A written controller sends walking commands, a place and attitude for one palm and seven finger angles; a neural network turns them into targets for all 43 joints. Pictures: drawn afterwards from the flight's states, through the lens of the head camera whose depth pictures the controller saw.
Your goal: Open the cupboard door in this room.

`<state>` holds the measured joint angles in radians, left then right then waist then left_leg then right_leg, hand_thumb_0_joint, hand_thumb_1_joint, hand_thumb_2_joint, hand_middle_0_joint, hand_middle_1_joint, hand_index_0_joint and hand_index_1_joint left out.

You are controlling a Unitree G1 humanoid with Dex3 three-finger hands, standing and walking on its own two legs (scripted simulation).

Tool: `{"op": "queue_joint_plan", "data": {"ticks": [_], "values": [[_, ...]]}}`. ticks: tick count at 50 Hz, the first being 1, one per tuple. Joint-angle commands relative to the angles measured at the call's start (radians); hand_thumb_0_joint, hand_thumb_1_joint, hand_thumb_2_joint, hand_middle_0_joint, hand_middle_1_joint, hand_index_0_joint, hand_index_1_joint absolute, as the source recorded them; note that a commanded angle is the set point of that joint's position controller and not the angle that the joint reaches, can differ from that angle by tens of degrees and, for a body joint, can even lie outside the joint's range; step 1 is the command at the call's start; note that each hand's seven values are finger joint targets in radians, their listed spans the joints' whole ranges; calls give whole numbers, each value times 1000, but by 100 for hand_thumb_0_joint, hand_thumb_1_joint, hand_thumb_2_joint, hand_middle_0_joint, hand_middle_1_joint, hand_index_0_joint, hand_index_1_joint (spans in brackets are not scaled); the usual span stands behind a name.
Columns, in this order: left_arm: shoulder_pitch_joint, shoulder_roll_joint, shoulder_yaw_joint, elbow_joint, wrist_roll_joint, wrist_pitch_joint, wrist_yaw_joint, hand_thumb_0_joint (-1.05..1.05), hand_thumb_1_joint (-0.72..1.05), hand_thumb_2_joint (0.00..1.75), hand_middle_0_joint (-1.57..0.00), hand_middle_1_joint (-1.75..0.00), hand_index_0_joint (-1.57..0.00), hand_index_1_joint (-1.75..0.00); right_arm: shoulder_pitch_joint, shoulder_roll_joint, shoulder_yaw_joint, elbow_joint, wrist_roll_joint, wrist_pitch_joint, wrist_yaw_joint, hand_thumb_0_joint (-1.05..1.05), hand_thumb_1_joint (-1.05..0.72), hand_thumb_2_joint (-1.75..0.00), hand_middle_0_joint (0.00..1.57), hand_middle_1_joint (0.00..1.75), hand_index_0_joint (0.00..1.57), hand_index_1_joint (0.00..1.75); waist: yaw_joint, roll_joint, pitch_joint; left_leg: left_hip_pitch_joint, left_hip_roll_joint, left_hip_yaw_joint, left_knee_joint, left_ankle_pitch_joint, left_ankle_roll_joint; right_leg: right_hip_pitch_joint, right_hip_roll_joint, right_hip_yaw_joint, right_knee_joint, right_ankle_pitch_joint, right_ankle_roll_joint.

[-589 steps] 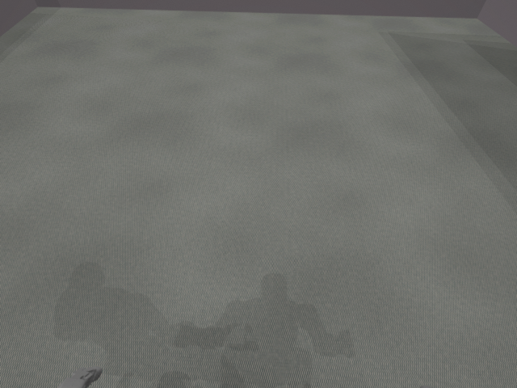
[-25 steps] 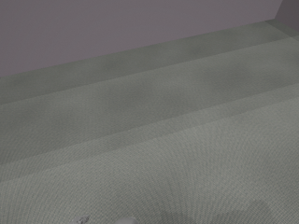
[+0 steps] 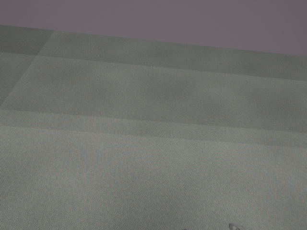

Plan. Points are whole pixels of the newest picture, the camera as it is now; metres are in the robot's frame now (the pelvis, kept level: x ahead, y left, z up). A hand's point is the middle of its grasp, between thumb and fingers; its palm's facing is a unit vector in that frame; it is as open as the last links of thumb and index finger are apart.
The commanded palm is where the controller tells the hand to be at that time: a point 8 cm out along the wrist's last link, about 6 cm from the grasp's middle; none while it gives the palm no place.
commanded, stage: turn or walk to find it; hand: left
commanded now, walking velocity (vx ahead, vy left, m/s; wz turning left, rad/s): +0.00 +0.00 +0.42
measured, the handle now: out of the picture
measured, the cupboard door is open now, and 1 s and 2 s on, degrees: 0 0 0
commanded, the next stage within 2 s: none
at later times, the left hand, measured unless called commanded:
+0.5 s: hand out of the picture +0.05 +0.17 -0.14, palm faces +0.18 -0.94 -0.28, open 7.4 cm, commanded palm none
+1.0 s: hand out of the picture -0.16 +0.18 -0.19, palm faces +0.49 -0.84 -0.24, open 7.4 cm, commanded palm none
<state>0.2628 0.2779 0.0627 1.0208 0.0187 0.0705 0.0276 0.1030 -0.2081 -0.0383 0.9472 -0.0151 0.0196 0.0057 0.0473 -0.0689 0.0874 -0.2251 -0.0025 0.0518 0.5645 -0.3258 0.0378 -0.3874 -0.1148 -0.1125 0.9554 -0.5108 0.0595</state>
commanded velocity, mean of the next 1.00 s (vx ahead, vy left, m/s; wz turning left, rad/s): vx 0.00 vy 0.00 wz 0.42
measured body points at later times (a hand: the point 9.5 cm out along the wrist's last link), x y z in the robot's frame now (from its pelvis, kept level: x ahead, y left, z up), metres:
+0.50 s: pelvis -0.03 -0.04 +0.00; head +0.00 -0.07 +0.45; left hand +0.04 +0.22 -0.12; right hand +0.02 -0.29 -0.17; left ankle -0.02 +0.09 -0.71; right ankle -0.01 -0.14 -0.73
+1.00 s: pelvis -0.09 -0.02 -0.01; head -0.07 +0.02 +0.44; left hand -0.19 +0.22 -0.17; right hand +0.12 -0.21 -0.13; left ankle -0.15 +0.06 -0.73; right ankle -0.02 -0.15 -0.71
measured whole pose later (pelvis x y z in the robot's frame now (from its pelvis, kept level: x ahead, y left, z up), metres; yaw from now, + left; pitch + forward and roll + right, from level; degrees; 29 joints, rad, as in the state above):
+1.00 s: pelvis -0.09 -0.02 -0.01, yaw +26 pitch +0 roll +0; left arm 0.25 0.26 0.06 1.00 0.02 0.05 0.03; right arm 0.14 -0.22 -0.05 0.96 -0.01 0.03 0.01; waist 0.04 -0.07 0.08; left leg -0.24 0.00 0.06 0.60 -0.35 0.02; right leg -0.36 -0.16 -0.17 0.79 -0.45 0.04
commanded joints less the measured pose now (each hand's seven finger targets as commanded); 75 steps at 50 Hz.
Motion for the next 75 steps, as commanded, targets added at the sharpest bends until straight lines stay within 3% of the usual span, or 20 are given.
{"op": "queue_joint_plan", "data": {"ticks": [1, 15, 20, 21, 23, 26, 29, 42, 45, 46, 47, 48, 49, 54, 64, 70, 72, 73, 74, 75], "values": [[-43, 61, 16, -95, -1, -35, -14, 0, 90, 90, -20, -30, -20, -30, 55, -194, -39, -36, -3, -10, -31, 0, -90, -90, 20, 30, 20, 30, -53, 235, -78, 130, 252, -233, -219, 631, 109, -153, 3, 88, 180, 87, 16], [-148, 21, 7, -159, -9, -37, -5, 0, 90, 90, -20, -30, -20, -30, 138, -192, -60, -36, -13, -4, -23, 0, -90, -90, 20, 30, 20, 30, -82, 226, -80, 52, 224, -403, -235, 439, 145, -33, 57, 101, -104, 62, 19], [-41, 27, 10, -137, -16, -58, -1, 0, 90, 90, -20, -30, -20, -30, 118, -183, -68, -44, -7, 1, -19, 0, -90, -90, 20, 30, 20, 30, -28, 195, -151, -58, 153, -409, -132, 403, 89, 235, 86, 75, -493, 261, 0], [-15, 62, 17, -134, -11, -69, 2, 0, 90, 90, -20, -30, -20, -30, 130, -155, -67, -44, 1, 0, -15, 0, -90, -90, 20, 30, 20, 30, -20, 112, -168, -145, 103, -371, -73, 303, 40, 362, 32, 120, -612, 341, -10], [9, 181, 36, -142, 5, -78, 11, 0, 90, 90, -20, -30, -20, -30, 120, -91, -59, -78, 2, 1, -13, 0, -90, -90, 20, 30, 20, 30, 1, -218, -154, -372, -77, -127, 308, -256, -65, 393, -362, 461, -674, 491, -182], [-146, 95, 24, -185, -5, -70, 15, 0, 90, 90, -20, -30, -20, -30, 165, -119, -76, -21, -11, 40, -2, 0, -90, -90, 20, 30, 20, 30, -72, -92, -28, -324, -4, -162, 615, -129, -65, 126, -256, 309, -726, 241, -181], [-127, 51, 7, -178, -5, -84, 6, 0, 90, 90, -20, -30, -20, -30, 204, -94, -67, 10, -10, 42, 8, 0, -90, -90, 20, 30, 20, 30, -82, -74, -21, -328, 7, -114, 661, -13, -92, 166, -161, 143, -680, 396, -141], [31, 135, 37, -101, 17, -74, 5, 0, 90, 90, -20, -30, -20, -30, 44, -73, -35, -32, 7, 19, 3, 0, -90, -90, 20, 30, 20, 30, 9, -130, -110, -179, 34, 1, 192, -167, -97, 323, -255, 102, -567, 639, -214], [-8, 140, 39, -94, 7, -67, 2, 0, 90, 90, -20, -30, -20, -30, 126, -84, -34, -11, 8, 6, -1, 0, -90, -90, 20, 30, 20, 30, -48, -109, -152, -14, 23, 28, -60, 25, -82, 270, -230, 28, -459, 623, -148], [-11, 117, 36, -96, -2, -60, 1, 0, 90, 90, -20, -30, -20, -30, 159, -116, -40, -3, 8, -4, 2, 0, -90, -90, 20, 30, 20, 30, -70, -2, -171, 122, 56, -15, -191, 160, -70, 166, -195, -14, -350, 522, -96], [2, 55, 25, -124, -11, -51, -3, 0, 90, 90, -20, -30, -20, -30, 185, -213, -60, -9, -2, -15, -3, 0, -90, -90, 20, 30, 20, 30, -88, 283, -178, 235, 273, -308, -263, 361, 6, -61, -66, -75, -153, 183, -19], [-48, 17, 5, -151, -3, -39, -3, 0, 90, 90, -20, -30, -20, -30, 208, -282, -74, -4, -3, -5, -11, 0, -90, -90, 20, 30, 20, 30, -105, 385, -144, 199, 406, -422, -266, 604, 94, -170, 0, -17, -4, -129, 10], [-74, 45, 12, -151, -1, -30, -2, 0, 90, 90, -20, -30, -20, -30, 198, -272, -69, -3, -7, 3, -12, 0, -90, -90, 20, 30, 20, 30, -106, 274, -118, 111, 415, -356, -252, 531, 134, -124, -14, 45, 81, -97, -7], [-47, 50, 19, -91, 1, -31, -17, 0, 90, 90, -20, -30, -20, -30, 70, -184, -40, -34, -3, -13, -31, 0, -90, -90, 20, 30, 20, 30, -49, 217, -62, 106, 231, -224, -245, 540, 86, -169, 5, 86, 184, 125, 19], [-134, 24, 5, -147, -8, -39, -8, 0, 90, 90, -20, -30, -20, -30, 143, -190, -58, -30, -10, -9, -28, 0, -90, -90, 20, 30, 20, 30, -86, 210, -105, 153, 242, -343, -199, 606, 145, -100, 41, 94, -56, 54, 30], [-54, 23, 7, -134, -16, -56, -4, 0, 90, 90, -20, -30, -20, -30, 105, -183, -65, -44, -9, 0, -23, 0, -90, -90, 20, 30, 20, 30, -41, 220, -138, 4, 178, -385, -129, 535, 103, 160, 86, 66, -406, 208, 4], [19, 89, 20, -121, -5, -77, 3, 0, 90, 90, -20, -30, -20, -30, 112, -129, -60, -50, 5, -4, -15, 0, -90, -90, 20, 30, 20, 30, -8, 51, -188, -182, 78, -296, 9, 252, 9, 415, -57, 177, -620, 386, -27], [36, 172, 36, -119, 8, -83, 10, 0, 90, 90, -20, -30, -20, -30, 109, -68, -48, -75, 7, -6, -11, 0, -90, -90, 20, 30, 20, 30, 1, -217, -170, -354, -69, -130, 222, -164, -59, 475, -299, 414, -639, 531, -131], [32, 176, 31, -132, 1, -78, 9, 0, 90, 90, -20, -30, -20, -30, 95, -111, -62, -76, 0, 8, -15, 0, -90, -90, 20, 30, 20, 30, 6, -165, -152, -331, -49, -145, 408, -282, -61, 333, -375, 421, -646, 591, -210], [-29, 135, 37, -143, -2, -83, 13, 0, 90, 90, -20, -30, -20, -30, 112, -122, -68, -56, -6, 23, -13, 0, -90, -90, 20, 30, 20, 30, -21, -165, -113, -315, -16, -182, 526, -233, -60, 235, -334, 380, -682, 475, -222]]}}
